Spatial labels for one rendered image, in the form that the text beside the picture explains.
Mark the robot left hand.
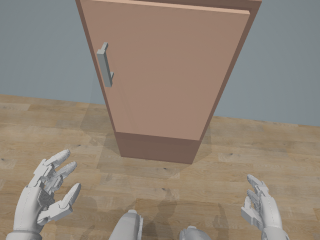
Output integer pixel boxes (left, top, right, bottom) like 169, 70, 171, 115
13, 149, 81, 233

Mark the handle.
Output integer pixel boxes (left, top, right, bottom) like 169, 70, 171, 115
96, 42, 114, 88

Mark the cupboard door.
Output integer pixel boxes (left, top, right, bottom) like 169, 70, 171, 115
80, 0, 250, 141

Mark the left robot thigh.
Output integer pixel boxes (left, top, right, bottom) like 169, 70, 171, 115
108, 212, 144, 240

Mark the left robot shin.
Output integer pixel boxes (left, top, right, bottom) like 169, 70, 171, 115
128, 209, 137, 214

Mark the robot right forearm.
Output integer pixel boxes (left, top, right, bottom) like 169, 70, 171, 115
261, 226, 290, 240

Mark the robot left forearm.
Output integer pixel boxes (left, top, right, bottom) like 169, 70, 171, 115
5, 230, 42, 240

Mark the robot right hand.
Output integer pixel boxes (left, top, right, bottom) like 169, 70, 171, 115
241, 174, 283, 232

